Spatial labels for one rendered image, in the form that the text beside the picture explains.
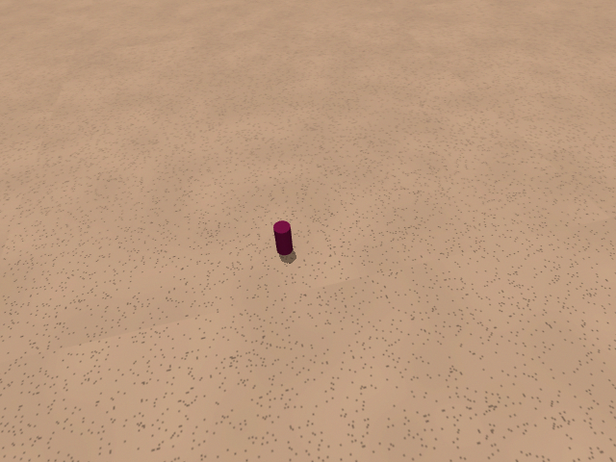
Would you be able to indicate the can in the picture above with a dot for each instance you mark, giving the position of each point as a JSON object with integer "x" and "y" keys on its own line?
{"x": 283, "y": 237}

